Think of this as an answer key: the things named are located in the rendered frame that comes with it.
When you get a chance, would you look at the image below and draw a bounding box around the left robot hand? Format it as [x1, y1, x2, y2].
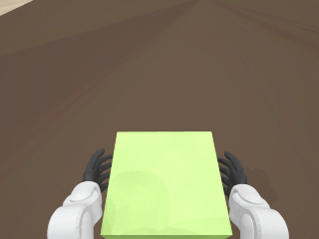
[82, 148, 114, 193]

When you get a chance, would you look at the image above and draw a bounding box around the robot left forearm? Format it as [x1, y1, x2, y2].
[47, 181, 103, 239]

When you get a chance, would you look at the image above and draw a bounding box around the carton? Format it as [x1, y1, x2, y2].
[100, 131, 232, 239]

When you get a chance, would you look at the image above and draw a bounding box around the right robot hand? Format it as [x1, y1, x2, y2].
[216, 151, 247, 199]

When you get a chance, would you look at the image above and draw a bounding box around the robot right forearm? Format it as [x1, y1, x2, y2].
[228, 184, 289, 239]

